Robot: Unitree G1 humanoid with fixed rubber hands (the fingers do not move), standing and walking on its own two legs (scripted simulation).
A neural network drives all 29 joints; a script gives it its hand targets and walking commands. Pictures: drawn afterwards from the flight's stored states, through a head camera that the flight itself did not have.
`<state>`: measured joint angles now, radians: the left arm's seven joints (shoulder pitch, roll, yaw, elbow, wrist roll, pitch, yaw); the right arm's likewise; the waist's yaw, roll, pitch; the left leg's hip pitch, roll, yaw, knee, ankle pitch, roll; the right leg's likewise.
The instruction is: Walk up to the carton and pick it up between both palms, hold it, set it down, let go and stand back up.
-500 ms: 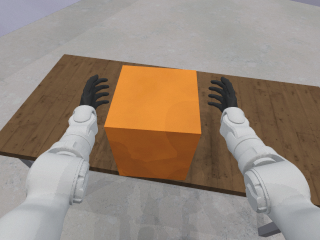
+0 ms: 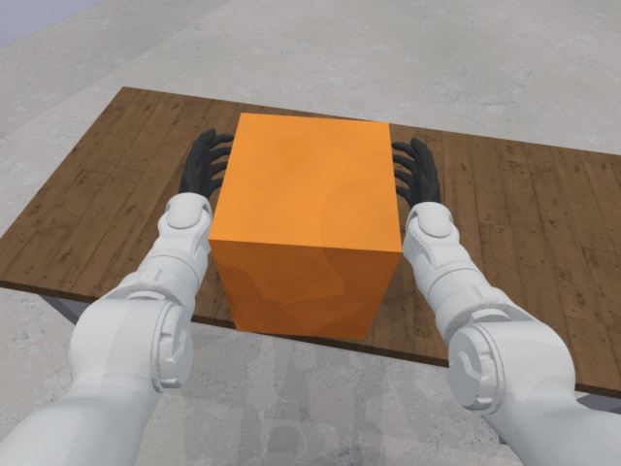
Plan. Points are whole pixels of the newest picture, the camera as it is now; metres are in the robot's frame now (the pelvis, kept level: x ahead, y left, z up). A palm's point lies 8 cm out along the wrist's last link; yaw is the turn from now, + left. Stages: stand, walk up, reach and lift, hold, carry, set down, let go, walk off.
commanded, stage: reach and lift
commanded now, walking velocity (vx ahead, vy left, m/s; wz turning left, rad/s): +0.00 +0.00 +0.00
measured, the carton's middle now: (307, 234) +0.44 +0.00 +0.02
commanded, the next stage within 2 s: none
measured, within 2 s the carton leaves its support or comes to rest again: neither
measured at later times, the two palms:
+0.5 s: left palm (198, 201) +0.44 +0.14 +0.09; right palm (425, 211) +0.42 -0.15 +0.09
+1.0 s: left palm (198, 202) +0.44 +0.15 +0.09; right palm (425, 214) +0.41 -0.15 +0.09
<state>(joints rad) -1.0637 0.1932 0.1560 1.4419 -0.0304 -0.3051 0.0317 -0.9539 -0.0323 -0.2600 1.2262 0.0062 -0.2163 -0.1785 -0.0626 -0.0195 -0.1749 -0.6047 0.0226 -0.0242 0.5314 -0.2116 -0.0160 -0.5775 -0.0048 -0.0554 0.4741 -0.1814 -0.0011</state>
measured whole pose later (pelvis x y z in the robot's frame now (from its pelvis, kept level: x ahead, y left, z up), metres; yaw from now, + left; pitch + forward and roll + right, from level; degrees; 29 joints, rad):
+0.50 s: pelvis +0.03 +0.01 +0.02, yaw -1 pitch +3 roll -1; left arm -0.80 -0.05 0.52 0.96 0.42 -0.13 -0.06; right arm -0.71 0.14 -0.64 0.89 -0.45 -0.24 -0.08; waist -0.01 -0.03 0.02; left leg -0.20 0.03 0.01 0.34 -0.19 -0.01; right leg -0.17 -0.01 -0.04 0.25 -0.14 0.01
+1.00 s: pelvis +0.03 +0.00 +0.02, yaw +0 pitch +3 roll -1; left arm -0.77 -0.06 0.52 0.88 0.43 -0.09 -0.09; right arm -0.67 0.16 -0.62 0.85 -0.44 -0.26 -0.08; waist -0.02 -0.05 0.03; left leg -0.18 0.03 0.03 0.31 -0.18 0.00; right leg -0.14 -0.01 -0.06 0.24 -0.14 0.01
